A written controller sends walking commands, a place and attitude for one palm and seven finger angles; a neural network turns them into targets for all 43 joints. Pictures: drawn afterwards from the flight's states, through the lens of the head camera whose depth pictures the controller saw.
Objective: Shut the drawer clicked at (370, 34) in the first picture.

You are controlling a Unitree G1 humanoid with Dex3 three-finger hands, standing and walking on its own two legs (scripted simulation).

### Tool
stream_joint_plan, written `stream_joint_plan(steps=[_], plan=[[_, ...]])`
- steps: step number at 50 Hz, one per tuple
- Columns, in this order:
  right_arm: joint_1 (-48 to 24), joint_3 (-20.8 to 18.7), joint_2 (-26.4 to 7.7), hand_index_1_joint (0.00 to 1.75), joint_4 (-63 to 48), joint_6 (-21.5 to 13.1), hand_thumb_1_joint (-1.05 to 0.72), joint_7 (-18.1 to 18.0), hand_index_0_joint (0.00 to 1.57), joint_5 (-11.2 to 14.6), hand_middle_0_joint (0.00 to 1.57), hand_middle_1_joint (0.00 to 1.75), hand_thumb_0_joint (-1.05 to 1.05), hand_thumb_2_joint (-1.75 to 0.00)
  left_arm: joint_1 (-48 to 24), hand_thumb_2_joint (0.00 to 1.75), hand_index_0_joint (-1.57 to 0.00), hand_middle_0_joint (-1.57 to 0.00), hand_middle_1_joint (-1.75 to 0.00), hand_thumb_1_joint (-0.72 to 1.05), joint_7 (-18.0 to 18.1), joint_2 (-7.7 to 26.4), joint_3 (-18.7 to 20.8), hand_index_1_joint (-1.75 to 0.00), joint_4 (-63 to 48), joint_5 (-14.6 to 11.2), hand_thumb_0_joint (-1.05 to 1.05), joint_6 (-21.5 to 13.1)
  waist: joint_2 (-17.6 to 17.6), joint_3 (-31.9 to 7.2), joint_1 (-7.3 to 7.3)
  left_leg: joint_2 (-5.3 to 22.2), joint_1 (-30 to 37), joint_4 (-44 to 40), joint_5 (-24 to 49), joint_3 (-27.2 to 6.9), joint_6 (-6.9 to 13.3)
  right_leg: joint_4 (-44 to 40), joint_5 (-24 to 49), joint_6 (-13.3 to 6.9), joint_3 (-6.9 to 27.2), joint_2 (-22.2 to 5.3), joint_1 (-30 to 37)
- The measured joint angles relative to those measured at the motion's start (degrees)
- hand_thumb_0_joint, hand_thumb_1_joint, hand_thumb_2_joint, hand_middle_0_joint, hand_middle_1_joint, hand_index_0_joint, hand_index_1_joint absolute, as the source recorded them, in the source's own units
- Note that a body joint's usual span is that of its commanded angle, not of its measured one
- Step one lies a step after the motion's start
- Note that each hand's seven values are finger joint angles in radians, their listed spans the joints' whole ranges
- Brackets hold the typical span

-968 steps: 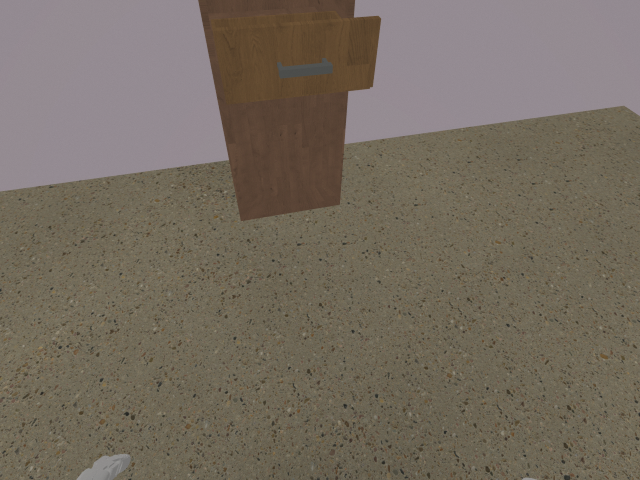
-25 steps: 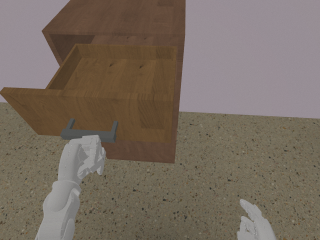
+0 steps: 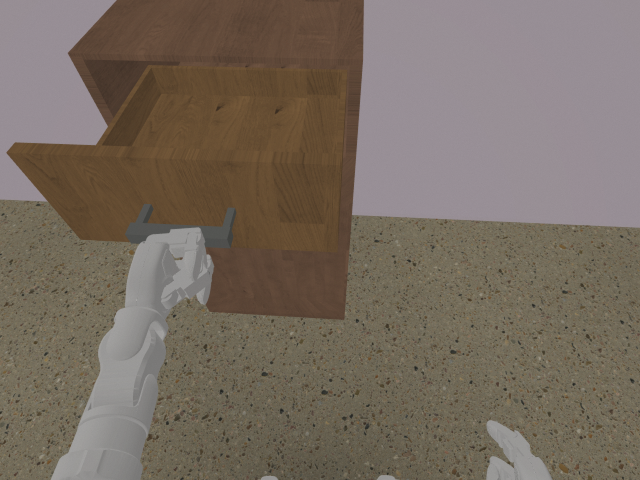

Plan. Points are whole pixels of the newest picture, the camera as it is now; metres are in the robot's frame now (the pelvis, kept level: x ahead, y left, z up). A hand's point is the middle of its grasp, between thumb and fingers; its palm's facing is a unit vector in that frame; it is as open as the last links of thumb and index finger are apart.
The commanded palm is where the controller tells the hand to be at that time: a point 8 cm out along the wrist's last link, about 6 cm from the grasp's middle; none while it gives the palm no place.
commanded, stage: push the drawer shut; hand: left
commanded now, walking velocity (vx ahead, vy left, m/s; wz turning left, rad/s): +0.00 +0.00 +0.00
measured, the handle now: (184, 224) +0.43 +0.19 +0.07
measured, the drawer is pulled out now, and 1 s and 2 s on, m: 0.23 0.11 0.00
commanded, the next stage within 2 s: none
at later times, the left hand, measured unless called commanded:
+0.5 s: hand (221, 244) +0.39 +0.14 +0.07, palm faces -0.04 -1.00 -0.04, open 3.2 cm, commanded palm +0.38 +0.19 +0.07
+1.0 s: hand (231, 203) +0.46 +0.13 +0.07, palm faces -0.04 -1.00 -0.03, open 3.4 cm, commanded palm +0.44 +0.19 +0.07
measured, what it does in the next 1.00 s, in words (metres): stands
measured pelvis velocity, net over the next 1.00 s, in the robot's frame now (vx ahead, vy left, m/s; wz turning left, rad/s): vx -0.01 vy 0.00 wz -0.02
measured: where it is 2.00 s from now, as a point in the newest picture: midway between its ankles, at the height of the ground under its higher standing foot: outside the picture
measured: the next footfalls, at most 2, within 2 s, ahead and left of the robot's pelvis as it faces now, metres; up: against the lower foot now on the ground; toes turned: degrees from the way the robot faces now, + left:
none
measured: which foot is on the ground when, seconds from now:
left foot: down 0.00-1.00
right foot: down 0.00-1.00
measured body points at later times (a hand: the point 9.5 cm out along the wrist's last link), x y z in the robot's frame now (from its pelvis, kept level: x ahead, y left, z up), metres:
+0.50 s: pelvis -0.01 +0.01 +0.00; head +0.05 -0.01 +0.44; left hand +0.39 +0.19 +0.07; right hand +0.09 -0.25 -0.12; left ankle +0.00 +0.11 -0.70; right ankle +0.00 -0.09 -0.70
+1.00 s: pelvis -0.01 +0.00 -0.01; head +0.08 +0.00 +0.43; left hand +0.46 +0.19 +0.08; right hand +0.02 -0.26 -0.13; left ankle +0.00 +0.11 -0.70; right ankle +0.00 -0.09 -0.70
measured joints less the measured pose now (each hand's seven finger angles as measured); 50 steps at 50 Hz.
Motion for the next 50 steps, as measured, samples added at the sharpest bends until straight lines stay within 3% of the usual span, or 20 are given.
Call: stream_joint_plan(steps=[28, 38, 50], plan=[[2.4, -0.5, 0.4, 0.30, 1.9, 3.2, -0.91, 1.4, 0.20, -0.6, 0.20, 0.30, 0.01, -0.90, -15.4, 0.98, -1.40, -1.40, -1.60, 0.95, 3.9, -0.2, 0.4, -1.60, 16.7, 2.8, 0.00, -3.7, -0.1, -0.3, -1.27, -0.2, -2.9, 0.8, 0.4, 0.5, 0.5, 0.6, 0.7, 0.4, 0.5, -0.2, -2.9], [3.0, -0.2, 0.2, 0.30, 2.6, 4.2, -0.91, 1.2, 0.20, -0.8, 0.21, 0.30, 0.01, -0.90, -25.1, 0.98, -1.40, -1.41, -1.60, 0.94, 3.6, 2.4, 3.0, -1.60, 27.7, 3.7, 0.00, -5.6, -0.5, 0.1, -2.79, 0.1, -5.6, 2.0, 0.5, 0.4, 0.5, 1.5, 1.0, 0.2, 0.4, 0.0, -5.5], [6.0, -0.4, -0.3, 0.30, 3.2, 5.6, -0.91, 1.6, 0.20, -1.5, 0.20, 0.30, 0.01, -0.90, -31.5, 0.96, -1.40, -1.40, -1.60, 0.94, 2.1, 5.3, 7.2, -1.60, 35.9, 4.4, 0.02, -7.2, -0.4, -0.7, -4.64, 0.7, -8.1, 2.9, -0.1, 1.0, 0.4, 2.2, 0.8, 0.1, 1.0, 0.6, -8.3]])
